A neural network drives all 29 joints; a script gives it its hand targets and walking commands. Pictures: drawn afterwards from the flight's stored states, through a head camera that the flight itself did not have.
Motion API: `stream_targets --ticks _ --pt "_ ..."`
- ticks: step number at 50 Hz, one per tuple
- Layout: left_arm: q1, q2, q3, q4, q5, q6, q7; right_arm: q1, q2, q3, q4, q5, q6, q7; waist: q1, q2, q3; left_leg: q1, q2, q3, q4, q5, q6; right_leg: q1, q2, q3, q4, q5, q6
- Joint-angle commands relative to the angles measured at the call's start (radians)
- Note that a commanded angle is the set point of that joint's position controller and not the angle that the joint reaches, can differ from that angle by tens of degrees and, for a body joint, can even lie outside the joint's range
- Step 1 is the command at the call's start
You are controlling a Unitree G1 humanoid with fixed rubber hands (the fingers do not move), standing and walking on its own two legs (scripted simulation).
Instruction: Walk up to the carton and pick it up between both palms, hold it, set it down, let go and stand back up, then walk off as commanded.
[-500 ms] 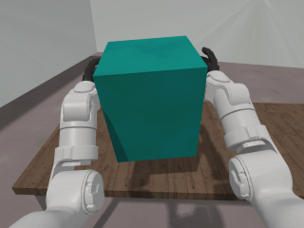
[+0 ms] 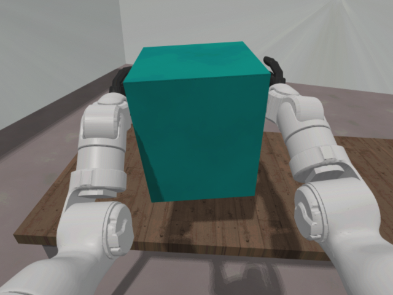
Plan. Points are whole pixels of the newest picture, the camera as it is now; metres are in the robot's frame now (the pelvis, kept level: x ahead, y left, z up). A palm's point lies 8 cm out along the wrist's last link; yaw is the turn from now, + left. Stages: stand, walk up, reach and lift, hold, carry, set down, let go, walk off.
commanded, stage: hold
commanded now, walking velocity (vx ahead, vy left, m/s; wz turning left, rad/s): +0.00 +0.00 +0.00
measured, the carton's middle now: (198, 120) +0.37 +0.00 +0.26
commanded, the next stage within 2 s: none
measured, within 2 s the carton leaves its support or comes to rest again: neither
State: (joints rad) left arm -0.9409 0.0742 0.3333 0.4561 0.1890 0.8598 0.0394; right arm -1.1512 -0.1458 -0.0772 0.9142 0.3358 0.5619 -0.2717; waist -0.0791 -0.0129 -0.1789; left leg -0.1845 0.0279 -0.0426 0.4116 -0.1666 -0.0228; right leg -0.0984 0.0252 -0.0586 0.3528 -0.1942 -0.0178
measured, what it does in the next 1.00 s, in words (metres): stands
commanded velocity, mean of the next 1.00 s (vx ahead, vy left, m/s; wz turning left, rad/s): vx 0.00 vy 0.00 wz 0.00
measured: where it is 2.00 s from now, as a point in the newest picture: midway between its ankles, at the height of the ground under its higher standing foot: outside the picture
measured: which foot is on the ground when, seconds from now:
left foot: down 0.00-1.00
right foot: down 0.00-1.00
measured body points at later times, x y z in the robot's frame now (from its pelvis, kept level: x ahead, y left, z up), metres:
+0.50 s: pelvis +0.02 +0.01 +0.00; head -0.08 +0.03 +0.44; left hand +0.39 +0.16 +0.28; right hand +0.40 -0.14 +0.30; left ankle +0.04 +0.13 -0.74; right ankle +0.00 -0.10 -0.74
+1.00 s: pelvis +0.01 +0.00 +0.00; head -0.10 +0.01 +0.44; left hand +0.38 +0.16 +0.29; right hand +0.38 -0.14 +0.31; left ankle +0.04 +0.13 -0.74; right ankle +0.00 -0.10 -0.74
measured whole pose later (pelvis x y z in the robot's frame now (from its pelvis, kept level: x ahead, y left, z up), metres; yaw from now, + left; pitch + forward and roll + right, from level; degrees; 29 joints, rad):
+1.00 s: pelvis +0.01 +0.00 +0.00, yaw +0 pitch -5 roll -1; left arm -0.85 0.05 0.34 0.34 0.18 0.88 0.04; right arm -1.07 -0.14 -0.01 0.79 0.38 0.62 -0.30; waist -0.07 0.01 -0.18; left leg -0.15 0.03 -0.05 0.42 -0.19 -0.02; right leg -0.05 0.03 -0.06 0.33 -0.20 -0.01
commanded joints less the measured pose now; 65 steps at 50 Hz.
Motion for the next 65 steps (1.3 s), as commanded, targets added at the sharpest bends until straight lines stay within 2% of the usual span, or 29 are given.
stream_targets --ticks 1,3,4,6,9,11,12,15,17,18,21,23,25,26,28,31,32,35,37,39,42,44,45,50,52,56,60,61,65 --pt "-0.896 -0.533 -0.341 -0.179 -0.175 -0.114 -0.13 -0.804 0.717 0.272 -0.337 0.193 0.016 0.129 0.047 0.001 -0.331 0.118 -0.077 0.014 -0.056 0.147 0.026 0.069 0.039 0.057 -0.084 0.19 0.095" --pt "-0.872 -0.507 -0.314 -0.174 -0.148 -0.112 -0.13 -0.778 0.756 0.311 -0.36 0.206 0.021 0.115 0.054 -0.025 -0.313 0.136 -0.102 0.029 -0.033 0.215 0.033 0.093 0.037 0.052 -0.079 0.277 0.107" --pt "-0.94 -0.55 -0.373 -0.29 -0.192 -0.12 -0.124 -0.764 0.737 0.306 -0.379 0.226 0.022 0.114 0.027 0.043 -0.399 0.161 -0.093 0.019 -0.031 0.239 0.011 0.098 0.042 0.048 -0.063 0.305 0.099" --pt "-0.95 -0.554 -0.391 -0.253 -0.17 -0.106 -0.123 -0.693 0.704 0.277 -0.299 0.213 0.038 0.11 -0.003 0.091 -0.274 0.153 -0.086 0.012 -0.04 0.202 -0.009 0.039 0.044 0.04 -0.073 0.248 0.091" --pt "-0.954 -0.593 -0.459 -0.321 -0.227 -0.108 -0.122 -0.744 0.721 0.288 -0.414 0.214 0.026 0.106 -0.023 0.06 -0.351 0.184 -0.073 0.002 -0.028 0.239 -0.018 0.038 0.052 0.04 -0.072 0.256 0.087" --pt "-0.89 -0.587 -0.427 -0.26 -0.186 -0.093 -0.126 -0.689 0.68 0.281 -0.332 0.213 0.048 0.107 -0.024 0.064 -0.233 0.184 -0.067 -0.006 -0.046 0.225 -0.022 0.017 0.056 0.037 -0.089 0.218 0.083" --pt "-0.885 -0.612 -0.466 -0.322 -0.202 -0.096 -0.123 -0.679 0.692 0.29 -0.378 0.216 0.044 0.108 -0.043 0.078 -0.31 0.211 -0.07 -0.003 -0.042 0.279 -0.028 0.044 0.057 0.03 -0.08 0.275 0.083" --pt "-0.842 -0.576 -0.418 -0.289 -0.176 -0.082 -0.127 -0.694 0.664 0.289 -0.382 0.225 0.057 0.11 -0.015 0.055 -0.253 0.164 -0.067 -0.008 -0.053 0.237 -0.024 0.07 0.06 0.037 -0.084 0.221 0.079" --pt "-0.908 -0.594 -0.456 -0.384 -0.2 -0.085 -0.12 -0.64 0.674 0.279 -0.344 0.223 0.068 0.115 -0.042 0.112 -0.262 0.18 -0.062 -0.004 -0.053 0.25 -0.041 0.061 0.058 0.037 -0.07 0.248 0.077" --pt "-0.866 -0.592 -0.45 -0.318 -0.196 -0.071 -0.121 -0.697 0.657 0.279 -0.395 0.237 0.062 0.117 -0.031 0.082 -0.247 0.158 -0.052 -0.014 -0.055 0.244 -0.04 0.067 0.063 0.035 -0.071 0.232 0.069" --pt "-0.907 -0.628 -0.515 -0.374 -0.229 -0.079 -0.108 -0.752 0.672 0.295 -0.462 0.246 0.044 0.122 -0.024 0.131 -0.362 0.192 -0.058 -0.006 -0.041 0.288 -0.051 0.065 0.06 0.029 -0.067 0.258 0.072" --pt "-0.895 -0.639 -0.52 -0.39 -0.229 -0.072 -0.096 -0.716 0.658 0.302 -0.453 0.249 0.052 0.127 -0.031 0.126 -0.332 0.21 -0.044 -0.028 -0.022 0.358 -0.067 0.062 0.066 0.034 -0.058 0.292 0.064" --pt "-0.828 -0.61 -0.462 -0.393 -0.203 -0.072 -0.099 -0.695 0.688 0.345 -0.468 0.27 0.065 0.122 0.007 0.077 -0.338 0.224 -0.063 -0.005 -0.019 0.391 -0.04 0.1 0.071 0.035 -0.067 0.346 0.081" --pt "-0.864 -0.57 -0.45 -0.368 -0.192 -0.066 -0.104 -0.645 0.687 0.333 -0.404 0.252 0.082 0.115 -0.008 0.076 -0.266 0.198 -0.065 -0.003 -0.034 0.298 -0.031 0.077 0.059 0.047 -0.073 0.301 0.083" --pt "-0.808 -0.56 -0.406 -0.309 -0.155 -0.054 -0.107 -0.677 0.663 0.323 -0.401 0.253 0.079 0.126 0.023 0.055 -0.226 0.16 -0.059 -0.01 -0.047 0.265 -0.025 0.07 0.065 0.044 -0.074 0.246 0.073" --pt "-0.856 -0.563 -0.429 -0.385 -0.18 -0.059 -0.115 -0.65 0.674 0.309 -0.4 0.255 0.079 0.124 0.005 0.057 -0.282 0.175 -0.053 -0.01 -0.05 0.273 -0.028 0.097 0.06 0.047 -0.067 0.285 0.071" --pt "-0.854 -0.556 -0.426 -0.402 -0.185 -0.065 -0.113 -0.644 0.715 0.339 -0.421 0.257 0.079 0.121 0.021 0.028 -0.306 0.186 -0.069 0.006 -0.038 0.278 -0.017 0.102 0.065 0.046 -0.067 0.295 0.084" --pt "-0.854 -0.553 -0.436 -0.364 -0.195 -0.069 -0.11 -0.691 0.73 0.342 -0.456 0.247 0.076 0.116 0.019 0.025 -0.305 0.177 -0.076 0.004 -0.028 0.298 -0.006 0.079 0.058 0.049 -0.07 0.33 0.087" --pt "-0.881 -0.554 -0.431 -0.374 -0.202 -0.078 -0.113 -0.695 0.735 0.343 -0.458 0.246 0.074 0.117 0.017 0.018 -0.288 0.176 -0.08 0.001 -0.031 0.279 -0.007 0.062 0.059 0.049 -0.076 0.303 0.087" --pt "-0.779 -0.541 -0.383 -0.265 -0.152 -0.054 -0.132 -0.663 0.691 0.295 -0.396 0.217 0.087 0.111 -0.007 0.012 -0.176 0.157 -0.07 0.0 -0.052 0.228 -0.004 0.048 0.055 0.046 -0.092 0.266 0.086" --pt "-0.89 -0.553 -0.396 -0.279 -0.169 -0.064 -0.141 -0.731 0.699 0.264 -0.401 0.209 0.069 0.116 0.0 0.034 -0.228 0.145 -0.068 0.004 -0.065 0.114 0.006 0.012 0.045 0.047 -0.095 0.147 0.079" --pt "-0.9 -0.529 -0.383 -0.307 -0.193 -0.08 -0.145 -0.726 0.73 0.297 -0.412 0.203 0.072 0.11 0.006 -0.027 -0.272 0.167 -0.077 0.009 -0.057 0.141 0.017 0.032 0.045 0.049 -0.105 0.179 0.098" --pt "-0.877 -0.559 -0.431 -0.319 -0.209 -0.079 -0.145 -0.722 0.727 0.32 -0.464 0.221 0.062 0.102 -0.006 0.014 -0.322 0.177 -0.08 0.008 -0.036 0.21 0.002 0.067 0.046 0.052 -0.088 0.265 0.092" --pt "-0.925 -0.576 -0.428 -0.263 -0.208 -0.085 -0.138 -0.765 0.689 0.263 -0.411 0.193 0.057 0.11 -0.02 0.062 -0.28 0.147 -0.06 -0.005 -0.061 0.107 -0.014 0.022 0.047 0.056 -0.09 0.141 0.07" --pt "-0.888 -0.557 -0.363 -0.243 -0.152 -0.086 -0.138 -0.707 0.705 0.263 -0.318 0.192 0.064 0.117 0.003 0.049 -0.235 0.132 -0.073 0.01 -0.068 0.12 -0.001 0.033 0.048 0.045 -0.095 0.146 0.083" --pt "-0.96 -0.545 -0.359 -0.209 -0.164 -0.097 -0.141 -0.751 0.685 0.203 -0.267 0.165 0.051 0.133 -0.012 0.054 -0.228 0.079 -0.063 0.007 -0.09 -0.016 0.0 0.01 0.036 0.053 -0.093 0.028 0.076" --pt "-0.946 -0.547 -0.381 -0.258 -0.169 -0.1 -0.13 -0.731 0.7 0.251 -0.283 0.203 0.046 0.128 0.0 0.079 -0.32 0.162 -0.079 0.01 -0.053 0.175 -0.006 0.061 0.04 0.044 -0.075 0.222 0.093" --pt "-0.927 -0.549 -0.383 -0.247 -0.185 -0.099 -0.131 -0.748 0.705 0.271 -0.339 0.216 0.045 0.118 0.01 0.074 -0.368 0.179 -0.083 0.015 -0.044 0.181 -0.002 0.074 0.04 0.054 -0.079 0.219 0.089" --pt "-0.933 -0.523 -0.335 -0.196 -0.137 -0.096 -0.138 -0.724 0.69 0.217 -0.263 0.175 0.042 0.126 0.003 0.054 -0.217 0.107 -0.08 0.021 -0.07 0.081 -0.004 0.019 0.04 0.043 -0.094 0.103 0.087"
